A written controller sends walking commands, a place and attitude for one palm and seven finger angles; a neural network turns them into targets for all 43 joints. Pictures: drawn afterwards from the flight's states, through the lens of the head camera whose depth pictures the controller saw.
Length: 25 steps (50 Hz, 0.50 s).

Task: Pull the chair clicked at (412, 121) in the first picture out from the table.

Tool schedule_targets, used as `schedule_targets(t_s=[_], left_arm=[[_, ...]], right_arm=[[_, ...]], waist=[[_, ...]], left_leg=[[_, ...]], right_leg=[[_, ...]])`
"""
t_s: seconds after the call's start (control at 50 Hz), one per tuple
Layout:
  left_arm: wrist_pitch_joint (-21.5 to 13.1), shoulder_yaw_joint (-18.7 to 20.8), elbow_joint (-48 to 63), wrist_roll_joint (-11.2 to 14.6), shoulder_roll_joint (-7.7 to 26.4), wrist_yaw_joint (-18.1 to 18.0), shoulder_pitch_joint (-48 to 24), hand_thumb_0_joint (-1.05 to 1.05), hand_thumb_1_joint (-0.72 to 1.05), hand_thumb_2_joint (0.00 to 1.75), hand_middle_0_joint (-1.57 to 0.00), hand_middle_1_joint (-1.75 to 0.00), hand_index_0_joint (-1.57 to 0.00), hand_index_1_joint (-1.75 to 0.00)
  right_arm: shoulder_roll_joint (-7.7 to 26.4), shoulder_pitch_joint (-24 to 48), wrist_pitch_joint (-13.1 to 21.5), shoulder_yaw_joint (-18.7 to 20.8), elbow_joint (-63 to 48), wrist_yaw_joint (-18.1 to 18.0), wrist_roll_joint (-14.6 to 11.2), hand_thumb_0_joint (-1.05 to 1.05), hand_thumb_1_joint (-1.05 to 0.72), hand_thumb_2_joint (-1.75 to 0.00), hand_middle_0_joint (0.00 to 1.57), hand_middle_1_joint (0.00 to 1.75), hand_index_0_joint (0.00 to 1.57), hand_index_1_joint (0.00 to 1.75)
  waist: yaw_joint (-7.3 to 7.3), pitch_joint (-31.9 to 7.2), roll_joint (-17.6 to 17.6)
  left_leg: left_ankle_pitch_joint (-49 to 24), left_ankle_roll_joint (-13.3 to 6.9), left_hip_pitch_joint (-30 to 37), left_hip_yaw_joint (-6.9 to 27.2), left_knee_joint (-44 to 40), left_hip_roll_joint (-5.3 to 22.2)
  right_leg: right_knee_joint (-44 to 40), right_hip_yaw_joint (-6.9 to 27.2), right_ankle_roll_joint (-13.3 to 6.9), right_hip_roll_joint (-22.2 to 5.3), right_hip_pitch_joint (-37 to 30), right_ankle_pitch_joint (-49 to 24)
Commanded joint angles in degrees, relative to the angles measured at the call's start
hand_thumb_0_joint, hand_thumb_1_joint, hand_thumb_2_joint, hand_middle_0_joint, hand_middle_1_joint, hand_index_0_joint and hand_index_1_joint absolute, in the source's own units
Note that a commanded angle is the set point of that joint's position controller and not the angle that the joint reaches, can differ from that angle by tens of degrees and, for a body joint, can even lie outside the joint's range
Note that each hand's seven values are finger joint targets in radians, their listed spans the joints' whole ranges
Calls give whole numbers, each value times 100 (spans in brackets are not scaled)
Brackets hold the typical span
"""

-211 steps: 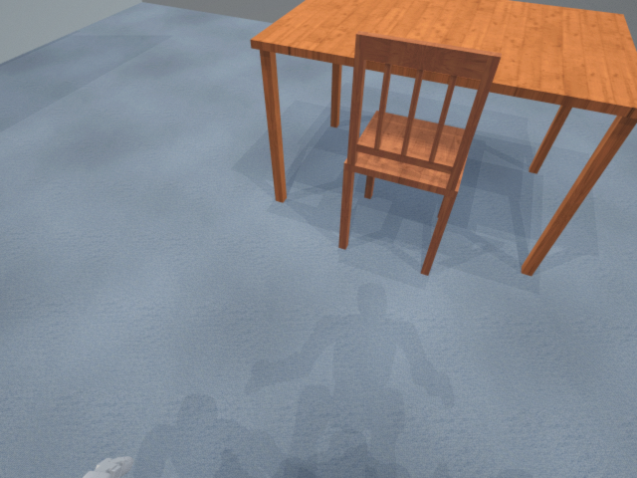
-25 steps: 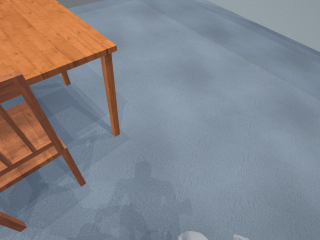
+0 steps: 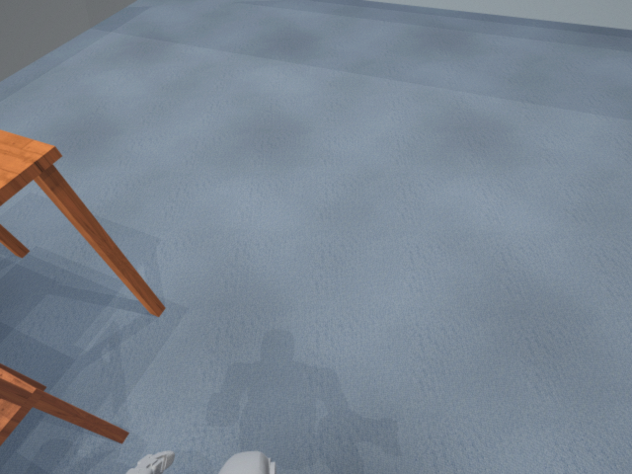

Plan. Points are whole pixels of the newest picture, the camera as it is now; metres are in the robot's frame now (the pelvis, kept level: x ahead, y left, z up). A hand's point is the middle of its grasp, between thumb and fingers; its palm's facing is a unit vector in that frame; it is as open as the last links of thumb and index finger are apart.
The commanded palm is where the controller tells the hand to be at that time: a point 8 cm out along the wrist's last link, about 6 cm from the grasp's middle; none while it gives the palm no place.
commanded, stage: walk to a spot facing it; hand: left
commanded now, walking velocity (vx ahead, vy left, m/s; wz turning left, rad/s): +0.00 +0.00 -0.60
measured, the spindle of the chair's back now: out of the picture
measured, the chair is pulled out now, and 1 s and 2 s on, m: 0.00 0.00 0.00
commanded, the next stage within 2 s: turn to face it in 1.16 s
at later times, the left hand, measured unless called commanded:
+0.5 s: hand out of the picture +0.10 +0.27 -0.18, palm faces -0.21 -0.96 -0.19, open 7.4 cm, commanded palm none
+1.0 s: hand (268, 437) +0.19 +0.09 -0.14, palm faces -0.55 -0.79 -0.26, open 7.4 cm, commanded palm none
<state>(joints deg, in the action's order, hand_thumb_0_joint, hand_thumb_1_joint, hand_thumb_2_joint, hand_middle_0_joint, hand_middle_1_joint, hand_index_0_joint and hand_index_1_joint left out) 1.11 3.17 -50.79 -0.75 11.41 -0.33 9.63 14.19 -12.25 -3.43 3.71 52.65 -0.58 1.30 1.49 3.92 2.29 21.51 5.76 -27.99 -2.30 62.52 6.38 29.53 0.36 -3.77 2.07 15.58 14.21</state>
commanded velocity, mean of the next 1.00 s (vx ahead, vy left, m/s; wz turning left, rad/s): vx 0.11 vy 0.00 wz -0.56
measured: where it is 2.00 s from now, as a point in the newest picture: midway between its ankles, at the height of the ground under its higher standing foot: outside the picture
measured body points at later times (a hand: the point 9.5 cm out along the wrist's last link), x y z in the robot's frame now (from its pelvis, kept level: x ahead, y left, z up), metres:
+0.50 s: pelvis -0.01 +0.07 +0.01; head +0.03 +0.10 +0.45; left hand +0.11 +0.32 -0.16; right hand +0.03 -0.20 -0.11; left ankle +0.00 +0.15 -0.74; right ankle -0.07 -0.07 -0.64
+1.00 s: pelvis +0.00 -0.01 +0.00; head -0.01 -0.04 +0.44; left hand +0.22 +0.13 -0.12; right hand -0.16 -0.22 -0.17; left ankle +0.05 +0.13 -0.66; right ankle -0.09 -0.05 -0.74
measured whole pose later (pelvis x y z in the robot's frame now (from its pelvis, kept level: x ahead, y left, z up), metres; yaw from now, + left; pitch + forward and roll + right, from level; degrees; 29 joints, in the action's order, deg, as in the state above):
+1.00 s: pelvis +0.00 -0.01 +0.00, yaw -36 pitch +0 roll +1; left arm -1.3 3.0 -52.3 -0.8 10.5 0.3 12.3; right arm 15.1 -19.2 -2.8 3.7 57.5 0.9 1.9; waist 1.9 0.7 3.3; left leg 22.0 3.7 -25.8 -6.0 65.1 8.6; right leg 29.9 -4.3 -2.5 0.4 9.4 20.4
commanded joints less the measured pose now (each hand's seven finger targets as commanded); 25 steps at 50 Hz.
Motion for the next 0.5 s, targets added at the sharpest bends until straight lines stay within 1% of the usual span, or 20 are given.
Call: schedule_targets(t_s=[0.0, 0.04, 0.08, 0.1, 0.18, 0.2, 0.22, 0.24, 0.26, 0.28, 0.3, 0.32, 0.34, 0.36, 0.38, 0.4, 0.42, 0.44, 0.46, 0.48], left_arm=[[-82, 324, 288, 0, 1210, -44, 319, 0, 90, 90, -20, -30, -20, -30], [-66, 329, 277, -7, 1223, -28, 415, 0, 90, 90, -20, -30, -20, -30], [-55, 338, 268, -23, 1241, -31, 465, 0, 90, 90, -20, -30, -20, -30], [-44, 348, 279, -32, 1265, -40, 432, 0, 90, 90, -20, -30, -20, -30], [7, 376, 337, -61, 1316, -55, 324, 0, 90, 90, -20, -30, -20, -30], [23, 378, 356, -56, 1314, -49, 258, 0, 90, 90, -20, -30, -20, -30], [39, 382, 371, -46, 1309, -46, 145, 0, 90, 90, -20, -30, -20, -30], [56, 372, 371, -21, 1284, -38, 82, 0, 90, 90, -20, -30, -20, -30], [68, 349, 387, 13, 1152, -29, 45, 0, 90, 90, -20, -30, -20, -30], [93, 297, 491, 68, 840, 3, 155, 0, 90, 90, -20, -30, -20, -30], [89, 285, 546, 39, 727, 60, 162, 0, 90, 90, -20, -30, -20, -30], [103, 357, 480, -50, 959, 75, 173, 0, 90, 90, -20, -30, -20, -30], [156, 416, 291, -109, 1021, 87, 372, 0, 90, 90, -20, -30, -20, -30], [176, 449, 202, -99, 1021, 138, 494, 0, 90, 90, -20, -30, -20, -30], [191, 435, 189, -100, 957, 177, 486, 0, 90, 90, -20, -30, -20, -30], [210, 404, 156, -91, 859, 198, 526, 0, 90, 90, -20, -30, -20, -30], [219, 383, 150, -82, 798, 206, 505, 0, 90, 90, -20, -30, -20, -30], [227, 360, 159, -61, 758, 209, 456, 0, 90, 90, -20, -30, -20, -30], [229, 351, 156, -57, 745, 218, 373, 0, 90, 90, -20, -30, -20, -30], [241, 336, 189, -48, 690, 218, 306, 0, 90, 90, -20, -30, -20, -30]], right_arm=[[404, 185, 130, 97, -462, -52, -3, 0, -90, -90, 20, 30, 20, 30], [413, 415, 136, 101, -537, -54, -16, 0, -90, -90, 20, 30, 20, 30], [405, 554, 148, 97, -616, -59, -29, 0, -90, -90, 20, 30, 20, 30], [404, 578, 160, 89, -644, -67, -43, 0, -90, -90, 20, 30, 20, 30], [338, 576, 212, 72, -722, -100, -100, 0, -90, -90, 20, 30, 20, 30], [334, 451, 228, 70, -700, -115, -114, 0, -90, -90, 20, 30, 20, 30], [342, 239, 249, 71, -661, -133, -126, 0, -90, -90, 20, 30, 20, 30], [362, 40, 278, 74, -591, -157, -133, 0, -90, -90, 20, 30, 20, 30], [466, -168, 321, 95, -538, -188, -134, 0, -90, -90, 20, 30, 20, 30], [903, -288, 376, 151, -556, -212, -83, 0, -90, -90, 20, 30, 20, 30], [1301, -114, 342, 225, -693, -182, -45, 0, -90, -90, 20, 30, 20, 30], [1222, 76, 320, 179, -796, -171, -8, 0, -90, -90, 20, 30, 20, 30], [803, 438, 355, 72, -802, -195, 1, 0, -90, -90, 20, 30, 20, 30], [684, 738, 376, 30, -903, -210, -12, 0, -90, -90, 20, 30, 20, 30], [664, 715, 390, 21, -927, -202, 3, 0, -90, -90, 20, 30, 20, 30], [654, 623, 401, 19, -879, -199, 2, 0, -90, -90, 20, 30, 20, 30], [639, 433, 407, 31, -814, -196, -3, 0, -90, -90, 20, 30, 20, 30], [644, 269, 409, 45, -749, -198, -11, 0, -90, -90, 20, 30, 20, 30], [631, 118, 408, 45, -707, -198, -27, 0, -90, -90, 20, 30, 20, 30], [641, -40, 412, 67, -658, -196, -22, 0, -90, -90, 20, 30, 20, 30]], waist=[[-235, -615, -935], [-314, -561, -960], [-346, -548, -995], [-339, -574, -1007], [-327, -692, -1061], [-270, -748, -1110], [-172, -817, -1113], [-93, -909, -1046], [17, -996, -894], [77, -1100, 398], [-3, -758, 1505], [-31, -525, 919], [-246, -336, 801], [-391, -341, 694], [-367, -246, 506], [-377, -252, 566], [-298, -314, 569], [-248, -343, 664], [-181, -307, 644], [-131, -341, 651]], left_leg=[[-31, 27, -367, 149, -265, -62], [29, 8, -301, 174, -469, -135], [139, -26, -206, 229, -743, -209], [216, -50, -100, 241, -932, -243], [427, -188, 557, 292, -1832, -454], [345, -231, 766, 278, -2174, -524], [119, -265, 1065, 259, -2642, -568], [-285, -299, 1539, 221, -3309, -628], [-775, -385, 2377, 320, -3979, -395], [-712, -699, 3086, 1408, -4634, 721], [-1361, -1203, 2834, 2471, -4908, 1989], [-1525, -1523, 2118, 2370, -4826, 2189], [-1668, -1360, 1707, 1752, -4869, 1698], [-1841, -1287, 1612, 1309, -4756, 1459], [-1997, -1226, 1583, 898, -4697, 1231], [-2238, -1153, 1760, 541, -4625, 1036], [-2412, -1132, 1977, 366, -4544, 948], [-2521, -1172, 2204, 306, -4498, 961], [-2638, -1180, 2284, 196, -4477, 996], [-2679, -1232, 2426, 202, -4459, 1053]], right_leg=[[-944, 1634, -612, -1403, -818, -2261], [-973, 1866, -646, -1368, -737, -2083], [-971, 2122, -691, -1366, -716, -2021], [-963, 2223, -730, -1397, -707, -2018], [-825, 2597, -719, -1344, -461, -2253], [-771, 2630, -654, -1273, -413, -2322], [-651, 2630, -540, -1182, -338, -2355], [-467, 2579, -354, -1000, -194, -2287], [-136, 2334, -86, -696, 363, -1860], [664, 1683, 233, 7, 1296, -344], [2072, 656, 555, 371, 2045, 1859], [3107, 593, 638, 15, 1888, 1826], [3545, 681, 744, -86, 1760, 1314], [3909, 542, 756, -134, 1701, 1108], [4166, 423, 774, -168, 1679, 939], [4251, 336, 818, -180, 1759, 772], [4251, 249, 855, -191, 1811, 680], [4154, 195, 891, -226, 1884, 656], [4054, 134, 911, -292, 1932, 628], [3915, 102, 933, -321, 1932, 653]])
